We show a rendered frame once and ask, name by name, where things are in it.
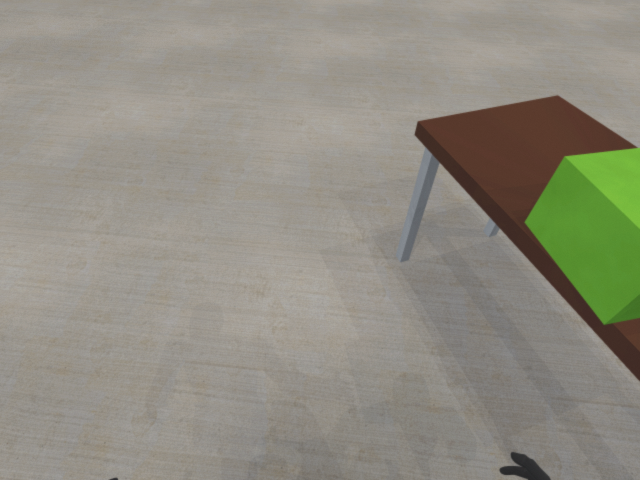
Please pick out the right robot hand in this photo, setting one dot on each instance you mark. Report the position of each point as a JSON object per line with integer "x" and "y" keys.
{"x": 529, "y": 470}

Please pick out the table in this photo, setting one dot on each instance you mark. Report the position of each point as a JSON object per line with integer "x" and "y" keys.
{"x": 504, "y": 157}

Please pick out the carton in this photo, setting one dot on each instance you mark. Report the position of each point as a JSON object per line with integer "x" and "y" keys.
{"x": 588, "y": 220}

